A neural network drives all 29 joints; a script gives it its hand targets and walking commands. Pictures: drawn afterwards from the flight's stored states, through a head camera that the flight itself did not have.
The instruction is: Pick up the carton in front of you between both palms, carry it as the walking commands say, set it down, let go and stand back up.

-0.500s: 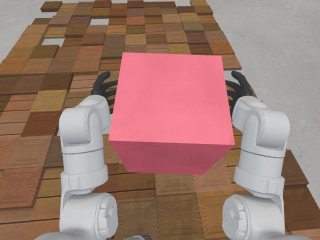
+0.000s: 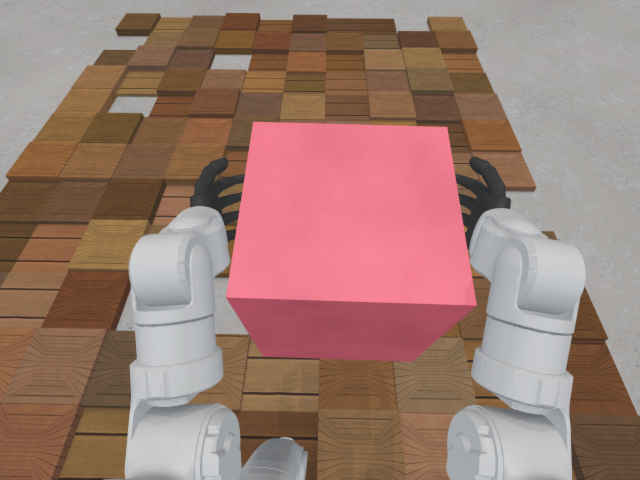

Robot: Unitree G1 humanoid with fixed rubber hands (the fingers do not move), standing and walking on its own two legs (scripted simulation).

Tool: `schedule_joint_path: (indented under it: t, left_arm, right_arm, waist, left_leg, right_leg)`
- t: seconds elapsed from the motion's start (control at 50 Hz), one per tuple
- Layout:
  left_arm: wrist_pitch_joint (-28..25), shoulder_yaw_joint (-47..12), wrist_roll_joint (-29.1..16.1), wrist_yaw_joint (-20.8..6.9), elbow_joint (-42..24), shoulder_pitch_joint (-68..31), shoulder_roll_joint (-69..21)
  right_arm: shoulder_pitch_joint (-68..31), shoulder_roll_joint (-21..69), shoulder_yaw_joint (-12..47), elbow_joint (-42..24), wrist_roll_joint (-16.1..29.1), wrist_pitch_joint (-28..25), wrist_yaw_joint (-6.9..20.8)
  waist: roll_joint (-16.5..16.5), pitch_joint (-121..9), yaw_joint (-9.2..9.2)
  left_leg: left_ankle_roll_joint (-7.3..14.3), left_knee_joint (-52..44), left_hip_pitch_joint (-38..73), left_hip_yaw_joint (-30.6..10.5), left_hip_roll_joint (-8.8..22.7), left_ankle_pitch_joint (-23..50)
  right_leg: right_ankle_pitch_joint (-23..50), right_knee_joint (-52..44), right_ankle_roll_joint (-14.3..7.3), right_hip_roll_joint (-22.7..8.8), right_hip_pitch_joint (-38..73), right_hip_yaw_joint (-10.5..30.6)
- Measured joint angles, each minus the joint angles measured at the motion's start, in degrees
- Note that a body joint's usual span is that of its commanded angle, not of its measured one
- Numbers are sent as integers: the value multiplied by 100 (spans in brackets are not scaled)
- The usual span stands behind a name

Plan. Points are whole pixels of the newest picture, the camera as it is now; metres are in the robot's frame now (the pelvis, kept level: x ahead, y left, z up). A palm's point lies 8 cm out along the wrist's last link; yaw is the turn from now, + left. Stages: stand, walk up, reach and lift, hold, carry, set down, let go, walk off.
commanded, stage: carry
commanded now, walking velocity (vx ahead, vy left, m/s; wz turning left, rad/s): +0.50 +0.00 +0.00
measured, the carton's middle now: (343, 257) +0.36 +0.03 +0.07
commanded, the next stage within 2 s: none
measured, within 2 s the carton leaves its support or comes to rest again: neither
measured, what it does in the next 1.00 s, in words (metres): walks ahead: left foot, then right foot 0.04 m higher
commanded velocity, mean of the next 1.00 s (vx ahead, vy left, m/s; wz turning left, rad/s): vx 0.50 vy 0.00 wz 0.00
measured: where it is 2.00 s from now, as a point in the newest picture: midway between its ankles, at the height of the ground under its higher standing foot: (337, 185)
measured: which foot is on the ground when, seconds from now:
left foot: up 0.00-0.20, down 0.22-0.72, up 0.74-1.00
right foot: down 0.00-0.24, up 0.26-0.64, down 0.66-1.00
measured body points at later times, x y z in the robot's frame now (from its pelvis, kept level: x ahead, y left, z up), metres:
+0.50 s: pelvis +0.31 +0.07 -0.01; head +0.37 +0.09 +0.44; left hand +0.69 +0.20 +0.11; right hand +0.67 -0.10 +0.13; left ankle +0.27 +0.12 -0.75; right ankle +0.36 -0.08 -0.66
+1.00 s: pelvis +0.63 +0.06 +0.01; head +0.66 +0.07 +0.46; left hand +0.98 +0.24 +0.11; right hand +1.00 -0.06 +0.12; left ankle +0.75 +0.16 -0.71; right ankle +0.57 -0.04 -0.72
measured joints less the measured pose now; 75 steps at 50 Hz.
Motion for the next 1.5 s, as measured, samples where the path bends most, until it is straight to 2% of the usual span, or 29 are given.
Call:
schedule_joint_path:
  t: [0.1, 0.16, 0.2, 0.26, 0.32, 0.38, 0.48, 0.58, 0.64, 0.68, 0.72, 0.74, 0.76, 0.8, 0.86, 0.92, 0.96, 1.0, 1.02, 1.06, 1.1, 1.14, 1.26, 1.34, 1.4, 1.42, 1.44, 1.46, 1.5]
  left_arm:
    - [-16, 52, -8, 0, 504, -202, 53]
    - [-53, 36, 101, -26, 865, -196, 20]
    - [-52, 40, 159, -52, 1000, -147, 38]
    - [-137, 60, 148, -91, 1060, -61, 136]
    - [-94, 126, 147, -92, 825, 75, 62]
    - [-105, 165, 194, -76, 383, 102, -86]
    - [-179, 125, 183, -60, -439, 139, -197]
    - [-50, 108, 182, -46, -672, 193, -136]
    - [112, 151, 186, -48, -499, 177, -70]
    - [140, 166, 208, -58, -245, 187, -81]
    - [89, 93, 297, -58, 155, 56, -164]
    - [68, 58, 343, -58, 321, -44, -186]
    - [49, 36, 356, -56, 407, -87, -187]
    - [28, 2, 290, -34, 385, -35, -144]
    - [-33, 9, 174, -15, 314, 21, -74]
    - [-146, 40, 115, -14, 445, 37, -45]
    - [-209, 56, 90, -19, 598, 94, -29]
    - [-267, 63, 83, -42, 730, 196, -1]
    - [-293, 62, 88, -61, 761, 268, 11]
    - [-339, 48, 99, -169, 778, 353, 61]
    - [-398, 41, 153, -182, 800, 437, 5]
    - [-362, 63, 258, -183, 762, 518, -97]
    - [-313, 140, 403, -185, 282, 595, -225]
    - [-260, 164, 329, -174, -158, 505, -144]
    - [-157, 157, 248, -140, -338, 411, -60]
    - [-105, 140, 237, -126, -326, 357, -52]
    - [-83, 120, 236, -112, -276, 302, -64]
    - [-97, 91, 246, -94, -192, 217, -78]
    - [-57, 26, 226, -50, 58, 16, -58]
  right_arm:
    - [-74, 9, -57, 316, -231, 9, 88]
    - [6, -22, -77, 613, -297, -24, 138]
    - [-5, -39, -40, 856, -310, -61, 145]
    - [33, -1, 82, 1092, -288, -274, 142]
    - [207, 11, 172, 908, -128, -284, 37]
    - [302, -6, 159, 491, 86, -333, -44]
    - [216, -7, 112, -137, 321, -449, -67]
    - [91, -32, 187, -149, 343, -359, -69]
    - [37, -48, 251, 100, 270, -242, -70]
    - [35, -103, 279, 312, 220, -156, -68]
    - [67, -238, 178, 433, 240, -53, -55]
    - [72, -294, 126, 461, 256, -28, -43]
    - [61, -315, 95, 482, 255, -17, -35]
    - [15, -238, 24, 478, 192, -9, -25]
    - [-60, -56, -78, 430, -3, -54, 26]
    - [7, 72, -110, 457, -213, -178, 138]
    - [124, 144, -95, 548, -334, -267, 189]
    - [243, 207, -49, 680, -417, -359, 204]
    - [292, 223, -6, 746, -444, -399, 205]
    - [390, 253, 95, 827, -473, -515, 206]
    - [568, 196, 195, 849, -395, -617, 193]
    - [692, 99, 274, 880, -228, -621, 147]
    - [505, -109, 429, 824, 205, -618, -41]
    - [229, -145, 471, 590, 350, -589, -113]
    - [81, -140, 464, 447, 360, -495, -134]
    - [48, -165, 446, 408, 357, -418, -134]
    - [12, -224, 434, 388, 366, -342, -133]
    - [-48, -297, 403, 396, 387, -289, -128]
    - [-76, -359, 297, 388, 372, -170, -114]
  waist:
    - [-9, -255, 8]
    - [17, -433, -107]
    - [63, -493, -261]
    - [-65, -425, -564]
    - [-6, -187, -770]
    - [-9, 88, -862]
    - [-24, 239, -913]
    - [-47, -23, -919]
    - [-69, -226, -912]
    - [85, -286, -824]
    - [351, -258, -607]
    - [314, -224, -479]
    - [252, -171, -365]
    - [141, -70, -198]
    - [30, 10, -29]
    - [-32, -39, 89]
    - [-49, -107, 72]
    - [-25, -132, -103]
    - [29, -124, -243]
    - [-46, -124, -551]
    - [-91, -162, -752]
    - [-84, -195, -893]
    - [-9, -139, -1115]
    - [-53, -130, -1127]
    - [-155, -150, -978]
    - [-140, -165, -893]
    - [-27, -188, -768]
    - [153, -165, -619]
    - [187, -131, -414]
  left_leg:
    - [-118, -2323, -95, 121, 169, 1298]
    - [-68, -3546, 315, 347, 151, 2184]
    - [-36, -4092, 800, 602, 113, 2479]
    - [302, -3413, 868, 729, -31, 1587]
    - [338, -3383, 1072, 706, -24, 1302]
    - [373, -3673, 1386, 686, -36, 1205]
    - [356, -4007, 1874, 644, -52, 942]
    - [285, -4125, 2525, 601, -143, 456]
    - [225, -4068, 2975, 587, -209, 255]
    - [113, -3712, 3147, 594, -93, 621]
    - [-103, -2274, 2698, 398, 166, 1145]
    - [-222, -1190, 2250, 184, 76, 834]
    - [-246, -315, 1827, 34, -38, 537]
    - [-163, 429, 1125, -90, -158, 230]
    - [-100, 68, 309, -108, -98, 106]
    - [-153, -1246, -100, -69, 36, 160]
    - [-173, -2346, -33, 81, 87, 447]
    - [-148, -3028, 269, 378, 93, 944]
    - [-136, -3290, 560, 521, 84, 1032]
    - [109, -3216, 850, 693, -24, 1663]
    - [318, -2889, 976, 748, -131, 1218]
    - [383, -2923, 1202, 765, -191, 849]
    - [331, -3523, 1989, 733, -214, 541]
    - [220, -3871, 2538, 656, -205, 356]
    - [63, -3559, 2780, 716, -192, 722]
    - [45, -3199, 2786, 738, -136, 1301]
    - [21, -2706, 2710, 720, -18, 1603]
    - [-53, -2007, 2475, 489, 45, 1338]
    - [-70, -620, 1797, 58, -153, 646]
  right_leg:
    - [-378, -433, 210, -109, 790, 73]
    - [-787, -471, 388, -171, 1301, 96]
    - [-1199, 19, 484, -234, 1483, 142]
    - [-1306, 2270, 458, -327, 786, 551]
    - [-893, 3803, 351, -192, -215, 686]
    - [-575, 3828, 313, -234, -1050, 604]
    - [-449, 2879, 252, -278, -1961, 455]
    - [494, 2049, 167, -271, -2275, 267]
    - [965, 1051, 88, -197, -2010, 97]
    - [709, 622, 9, -47, -1588, -13]
    - [87, 554, -83, 172, -1225, -154]
    - [-24, 531, -163, 194, -1125, -147]
    - [-58, 470, -208, 202, -1010, -113]
    - [-137, 218, -176, 197, -713, -24]
    - [-643, -214, -121, 160, -226, 88]
    - [-1257, -502, -49, 111, 220, 172]
    - [-1641, -614, 74, 64, 541, 207]
    - [-1808, -388, 227, -2, 789, 189]
    - [-1606, 21, 267, -29, 798, 172]
    - [-1157, 1344, 191, -162, 510, 300]
    - [-1064, 2835, 140, -86, -109, 578]
    - [-883, 3672, 117, -74, -723, 605]
    - [-267, 3191, 137, -287, -1940, 456]
    - [543, 1465, 90, -299, -1999, 391]
    - [1454, 194, -57, -185, -1516, 210]
    - [1901, -239, -93, -114, -1186, 119]
    - [1875, -435, -86, 9, -909, 80]
    - [1790, -305, -124, 153, -867, 30]
    - [1647, -130, -384, 205, -757, -9]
